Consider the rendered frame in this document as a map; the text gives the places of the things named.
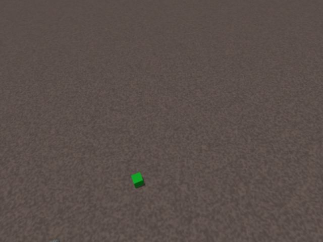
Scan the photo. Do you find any cube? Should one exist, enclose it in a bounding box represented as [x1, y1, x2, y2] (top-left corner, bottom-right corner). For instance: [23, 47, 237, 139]
[131, 172, 144, 188]

